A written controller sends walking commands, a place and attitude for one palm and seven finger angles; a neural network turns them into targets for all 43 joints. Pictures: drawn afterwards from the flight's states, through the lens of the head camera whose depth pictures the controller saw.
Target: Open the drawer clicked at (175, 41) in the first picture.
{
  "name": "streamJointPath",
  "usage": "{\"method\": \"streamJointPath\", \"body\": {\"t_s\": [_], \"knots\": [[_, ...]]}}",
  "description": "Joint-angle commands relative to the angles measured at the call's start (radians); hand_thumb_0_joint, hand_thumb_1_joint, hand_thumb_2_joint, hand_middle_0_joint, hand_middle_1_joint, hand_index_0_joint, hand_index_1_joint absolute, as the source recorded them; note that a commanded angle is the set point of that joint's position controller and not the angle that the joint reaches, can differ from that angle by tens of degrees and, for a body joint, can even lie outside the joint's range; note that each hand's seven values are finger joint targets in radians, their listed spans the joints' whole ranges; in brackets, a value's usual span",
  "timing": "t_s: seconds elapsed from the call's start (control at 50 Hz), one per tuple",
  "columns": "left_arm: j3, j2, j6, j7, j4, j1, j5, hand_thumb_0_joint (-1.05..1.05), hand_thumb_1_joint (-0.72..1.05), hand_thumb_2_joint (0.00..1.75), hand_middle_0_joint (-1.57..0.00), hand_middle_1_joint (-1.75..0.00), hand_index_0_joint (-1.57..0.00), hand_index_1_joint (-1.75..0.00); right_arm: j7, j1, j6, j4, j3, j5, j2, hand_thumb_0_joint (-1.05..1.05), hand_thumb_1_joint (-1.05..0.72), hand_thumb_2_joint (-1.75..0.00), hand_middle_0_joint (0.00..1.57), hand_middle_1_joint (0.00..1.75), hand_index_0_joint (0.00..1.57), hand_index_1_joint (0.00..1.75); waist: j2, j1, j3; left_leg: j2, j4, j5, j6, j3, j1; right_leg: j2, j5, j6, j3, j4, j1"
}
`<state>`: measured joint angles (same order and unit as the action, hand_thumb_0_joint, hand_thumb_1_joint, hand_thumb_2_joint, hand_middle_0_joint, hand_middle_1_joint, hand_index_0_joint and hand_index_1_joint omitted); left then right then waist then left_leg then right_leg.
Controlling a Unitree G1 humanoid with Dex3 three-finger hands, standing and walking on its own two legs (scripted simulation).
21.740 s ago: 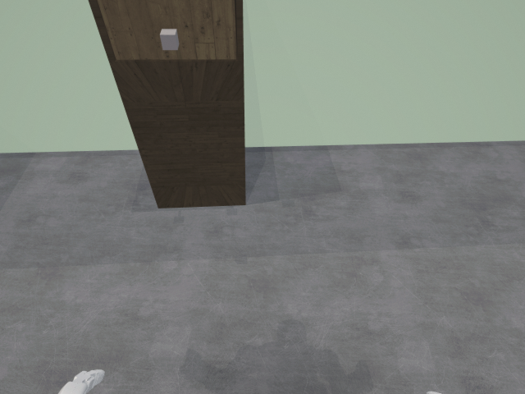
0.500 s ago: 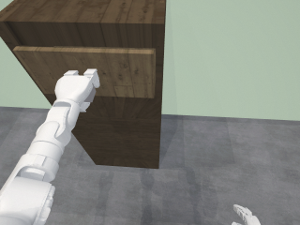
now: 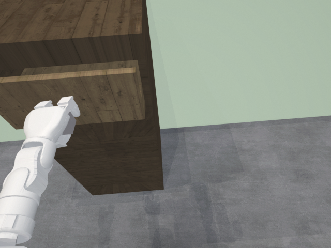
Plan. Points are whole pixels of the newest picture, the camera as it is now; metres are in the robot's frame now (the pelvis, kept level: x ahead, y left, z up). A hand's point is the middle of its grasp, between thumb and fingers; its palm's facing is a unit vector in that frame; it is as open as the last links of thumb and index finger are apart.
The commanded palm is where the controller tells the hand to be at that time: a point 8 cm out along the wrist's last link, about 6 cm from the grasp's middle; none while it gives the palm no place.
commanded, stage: pull the drawer open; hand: left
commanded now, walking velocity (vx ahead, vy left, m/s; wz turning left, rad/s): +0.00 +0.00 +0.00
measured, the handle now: (64, 116) +0.42 +0.27 +0.08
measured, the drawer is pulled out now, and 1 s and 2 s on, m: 0.04 0.11 0.19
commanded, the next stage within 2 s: none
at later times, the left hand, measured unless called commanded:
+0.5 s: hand (60, 134) +0.37 +0.27 +0.07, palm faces -0.02 -0.04 -1.00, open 8.1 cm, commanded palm +0.32 +0.28 +0.11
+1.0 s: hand (53, 158) +0.31 +0.26 +0.07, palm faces +0.04 -0.08 -1.00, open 7.9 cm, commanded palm +0.26 +0.28 +0.11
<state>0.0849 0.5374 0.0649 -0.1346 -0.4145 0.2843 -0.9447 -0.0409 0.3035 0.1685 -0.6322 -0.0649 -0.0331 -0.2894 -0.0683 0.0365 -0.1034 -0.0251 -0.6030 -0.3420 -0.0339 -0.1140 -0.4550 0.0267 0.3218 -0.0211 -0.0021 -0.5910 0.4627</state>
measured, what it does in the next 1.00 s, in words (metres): stands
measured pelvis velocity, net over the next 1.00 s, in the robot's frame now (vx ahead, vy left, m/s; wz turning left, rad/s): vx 0.01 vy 0.01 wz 0.01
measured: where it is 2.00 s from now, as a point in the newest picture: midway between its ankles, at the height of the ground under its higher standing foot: outside the picture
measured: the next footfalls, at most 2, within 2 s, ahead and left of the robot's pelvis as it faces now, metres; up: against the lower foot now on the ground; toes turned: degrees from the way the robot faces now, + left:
none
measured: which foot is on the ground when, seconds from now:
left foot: down 0.00-1.00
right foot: down 0.00-1.00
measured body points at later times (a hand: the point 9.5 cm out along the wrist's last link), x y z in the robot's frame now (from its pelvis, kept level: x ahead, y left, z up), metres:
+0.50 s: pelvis -0.02 -0.01 +0.00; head +0.03 -0.03 +0.44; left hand +0.37 +0.27 +0.12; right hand +0.11 -0.26 -0.13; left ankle -0.03 +0.09 -0.73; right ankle -0.03 -0.11 -0.73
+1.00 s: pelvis +0.01 +0.01 +0.00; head +0.04 -0.02 +0.45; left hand +0.30 +0.26 +0.12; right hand +0.19 -0.24 -0.11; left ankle -0.03 +0.09 -0.73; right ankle -0.03 -0.11 -0.73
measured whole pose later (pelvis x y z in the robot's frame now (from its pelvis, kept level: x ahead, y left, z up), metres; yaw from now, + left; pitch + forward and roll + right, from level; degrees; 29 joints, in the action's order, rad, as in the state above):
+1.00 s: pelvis +0.01 +0.01 +0.00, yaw +1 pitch +8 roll +0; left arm 0.02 0.49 -0.01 -0.15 -0.07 -0.01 -0.92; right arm -0.03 0.15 0.12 -0.59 -0.03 -0.02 -0.26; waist -0.08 -0.02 -0.09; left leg -0.01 -0.57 -0.34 -0.04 -0.10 -0.38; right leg 0.01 0.33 -0.01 -0.01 -0.56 0.38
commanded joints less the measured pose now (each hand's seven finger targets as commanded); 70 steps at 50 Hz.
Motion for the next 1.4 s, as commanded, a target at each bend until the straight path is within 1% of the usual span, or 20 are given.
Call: {"method": "streamJointPath", "body": {"t_s": [0.0, 0.04, 0.06, 0.12, 0.2, 0.24, 0.3, 0.36, 0.44, 0.48, 0.56, 0.78, 0.92, 1.0, 1.06, 1.1, 1.16, 1.26, 1.32, 1.38], "knots": [[0.078, 0.238, -0.04, -0.035, 0.146, 0.145, 0.0, 0.0, 0.9, 0.9, -0.4, -1.35, -0.4, -1.35, -0.008, -0.094, -0.056, 0.129, -0.027, -0.003, -0.135, 0.0, -0.9, -0.9, 0.2, 0.3, 0.2, 0.3, 0.074, -0.062, -0.232, 0.035, 0.031, 0.469, -0.013, 0.068, 0.117, 0.013, -0.467, -0.01, -0.008, 0.033, -0.184], [0.031, 0.257, -0.043, -0.045, 0.029, 0.478, -0.03, 0.0, 0.9, 0.9, -0.4, -1.35, -0.4, -1.35, -0.024, -0.053, -0.064, 0.072, -0.022, -0.004, -0.144, 0.0, -0.9, -0.9, 0.2, 0.3, 0.2, 0.3, 0.102, 0.017, -0.136, 0.033, 0.023, 0.372, -0.017, 0.075, 0.087, 0.013, -0.355, -0.006, -0.017, 0.052, -0.071], [0.054, 0.28, -0.046, -0.047, -0.032, 0.451, -0.047, 0.0, 0.9, 0.9, -0.4, -1.35, -0.4, -1.35, -0.026, -0.037, -0.069, 0.065, -0.024, -0.001, -0.14, 0.0, -0.9, -0.9, 0.2, 0.3, 0.2, 0.3, 0.088, -0.014, -0.18, 0.038, 0.028, 0.36, -0.014, 0.075, 0.09, 0.015, -0.322, -0.01, -0.018, 0.042, -0.087], [0.037, 0.289, -0.058, -0.036, -0.099, 0.489, -0.078, 0.0, 0.9, 0.9, -0.4, -1.35, -0.4, -1.35, -0.035, -0.028, -0.063, 0.057, -0.018, 0.006, -0.129, 0.0, -0.9, -0.9, 0.2, 0.3, 0.2, 0.3, 0.065, -0.03, -0.264, 0.049, 0.01, 0.394, -0.011, 0.07, 0.12, 0.011, -0.354, -0.015, -0.018, 0.025, -0.109], [-0.023, 0.241, -0.053, -0.024, -0.158, 0.591, -0.077, 0.0, 0.9, 0.9, -0.4, -1.35, -0.4, -1.35, -0.04, -0.036, -0.048, 0.053, -0.009, 0.01, -0.119, 0.0, -0.9, -0.9, 0.2, 0.3, 0.2, 0.3, 0.067, -0.015, -0.277, 0.054, -0.005, 0.391, -0.013, 0.071, 0.114, 0.001, -0.375, -0.012, -0.017, 0.023, -0.104], [0.0, 0.279, -0.039, -0.021, -0.179, 0.634, -0.082, 0.0, 0.9, 0.9, -0.4, -1.35, -0.4, -1.35, -0.044, -0.034, -0.039, 0.054, -0.007, 0.012, -0.121, 0.0, -0.9, -0.9, 0.2, 0.3, 0.2, 0.3, 0.073, -0.014, -0.298, 0.057, -0.011, 0.392, -0.014, 0.073, 0.108, 0.0, -0.383, -0.012, -0.012, 0.022, -0.117], [-0.025, 0.253, -0.023, -0.021, -0.218, 0.673, -0.077, 0.0, 0.9, 0.9, -0.4, -1.35, -0.4, -1.35, -0.046, -0.04, -0.035, 0.061, -0.002, 0.011, -0.111, 0.0, -0.9, -0.9, 0.2, 0.3, 0.2, 0.3, 0.072, -0.006, -0.271, 0.06, -0.01, 0.347, -0.016, 0.077, 0.093, -0.004, -0.35, -0.009, -0.014, 0.028, -0.098], [0.025, 0.278, 0.005, -0.018, -0.208, 0.544, -0.07, 0.0, 0.9, 0.9, -0.4, -1.35, -0.4, -1.35, -0.042, -0.052, -0.028, 0.089, -0.003, 0.016, -0.105, 0.0, -0.9, -0.9, 0.2, 0.3, 0.2, 0.3, 0.06, -0.053, -0.324, 0.061, -0.004, 0.36, -0.017, 0.073, 0.086, -0.005, -0.378, -0.012, -0.005, 0.024, -0.168], [0.045, 0.241, 0.038, -0.013, -0.079, 0.338, -0.036, 0.0, 0.9, 0.9, -0.4, -1.35, -0.4, -1.35, -0.026, -0.093, -0.023, 0.138, -0.006, 0.012, -0.098, 0.0, -0.9, -0.9, 0.2, 0.3, 0.2, 0.3, 0.044, -0.095, -0.344, 0.061, 0.013, 0.393, -0.017, 0.072, 0.08, -0.004, -0.432, -0.017, 0.003, 0.022, -0.24], [0.032, 0.205, 0.038, -0.015, -0.019, 0.255, -0.02, 0.0, 0.9, 0.9, -0.4, -1.35, -0.4, -1.35, -0.018, -0.112, -0.029, 0.156, -0.008, 0.006, -0.1, 0.0, -0.9, -0.9, 0.2, 0.3, 0.2, 0.3, 0.053, -0.096, -0.297, 0.052, 0.025, 0.369, -0.017, 0.07, 0.082, -0.001, -0.399, -0.016, -0.001, 0.029, -0.216], [0.08, 0.227, 0.028, -0.025, 0.1, 0.124, -0.001, 0.0, 0.9, 0.9, -0.4, -1.35, -0.4, -1.35, -0.014, -0.122, -0.046, 0.17, -0.018, 0.004, -0.111, 0.0, -0.9, -0.9, 0.2, 0.3, 0.2, 0.3, 0.104, -0.104, -0.292, 0.046, 0.037, 0.363, -0.02, 0.073, 0.081, 0.001, -0.397, -0.012, 0.002, 0.031, -0.242], [0.087, 0.181, -0.072, -0.053, 0.359, -0.169, 0.021, 0.0, 0.9, 0.9, -0.4, -1.35, -0.4, -1.35, 0.001, -0.173, -0.083, 0.168, -0.017, 0.005, -0.111, 0.0, -0.9, -0.9, 0.2, 0.3, 0.2, 0.3, 0.028, -0.119, -0.24, 0.025, 0.05, 0.522, -0.001, 0.085, 0.175, 0.005, -0.434, -0.014, -0.015, 0.033, -0.217], [0.089, 0.154, -0.111, -0.041, 0.479, -0.298, 0.036, 0.0, 0.9, 0.9, -0.4, -1.35, -0.4, -1.35, 0.007, -0.219, -0.093, 0.18, -0.001, 0.011, -0.1, 0.0, -0.9, -0.9, 0.2, 0.3, 0.2, 0.3, 0.058, -0.13, -0.226, 0.016, 0.058, 0.582, 0.008, 0.091, 0.218, 0.001, -0.462, -0.009, -0.022, 0.04, -0.236], [0.08, 0.126, -0.11, -0.041, 0.591, -0.391, 0.034, 0.0, 0.9, 0.9, -0.4, -1.35, -0.4, -1.35, 0.018, -0.247, -0.098, 0.188, 0.008, 0.019, -0.09, 0.0, -0.9, -0.9, 0.2, 0.3, 0.2, 0.3, 0.026, -0.141, -0.245, 0.01, 0.046, 0.687, 0.018, 0.098, 0.266, -0.006, -0.522, -0.006, -0.023, 0.032, -0.243], [0.044, 0.17, -0.116, -0.057, 0.442, 0.096, -0.013, 0.0, 0.9, 0.9, -0.4, -1.35, -0.4, -1.35, -0.006, -0.217, -0.088, 0.122, 0.012, 0.021, -0.109, 0.0, -0.9, -0.9, 0.2, 0.3, 0.2, 0.3, 0.046, -0.044, -0.133, 0.016, 0.034, 0.547, 0.014, 0.106, 0.233, 0.004, -0.415, -0.009, -0.034, 0.045, -0.104], [0.035, 0.146, -0.122, -0.05, 0.358, 0.015, -0.034, 0.0, 0.9, 0.9, -0.4, -1.35, -0.4, -1.35, -0.013, -0.199, -0.088, 0.117, 0.011, 0.024, -0.093, 0.0, -0.9, -0.9, 0.2, 0.3, 0.2, 0.3, 0.05, -0.074, -0.178, 0.029, 0.028, 0.537, 0.012, 0.097, 0.237, 0.008, -0.41, -0.016, -0.038, 0.039, -0.132], [0.029, 0.176, -0.12, -0.038, 0.366, 0.113, -0.046, 0.0, 0.9, 0.9, -0.4, -1.35, -0.4, -1.35, -0.022, -0.197, -0.076, 0.106, 0.009, 0.028, -0.09, 0.0, -0.9, -0.9, 0.2, 0.3, 0.2, 0.3, 0.016, -0.085, -0.285, 0.039, 0.013, 0.582, 0.016, 0.096, 0.269, -0.003, -0.473, -0.018, -0.024, 0.025, -0.179], [-0.033, 0.133, -0.115, -0.004, 0.279, 0.175, -0.026, 0.0, 0.9, 0.9, -0.4, -1.35, -0.4, -1.35, -0.033, -0.209, -0.06, 0.1, 0.017, 0.023, -0.083, 0.0, -0.9, -0.9, 0.2, 0.3, 0.2, 0.3, 0.084, -0.071, -0.232, 0.056, 0.028, 0.438, 0.003, 0.09, 0.209, -0.007, -0.43, -0.011, -0.024, 0.046, -0.185], [-0.019, 0.16, -0.094, 0.012, 0.231, 0.212, -0.022, 0.0, 0.9, 0.9, -0.4, -1.35, -0.4, -1.35, -0.042, -0.212, -0.056, 0.098, 0.021, 0.023, -0.082, 0.0, -0.9, -0.9, 0.2, 0.3, 0.2, 0.3, 0.099, -0.071, -0.208, 0.065, 0.032, 0.378, -0.004, 0.085, 0.175, -0.01, -0.41, -0.009, -0.016, 0.055, -0.194], [0.007, 0.167, -0.067, 0.027, 0.242, 0.089, -0.006, 0.0, 0.9, 0.9, -0.4, -1.35, -0.4, -1.35, -0.039, -0.225, -0.055, 0.124, 0.024, 0.023, -0.077, 0.0, -0.9, -0.9, 0.2, 0.3, 0.2, 0.3, 0.084, -0.104, -0.207, 0.069, 0.047, 0.355, -0.007, 0.081, 0.152, -0.016, -0.409, -0.01, -0.006, 0.062, -0.242]]}}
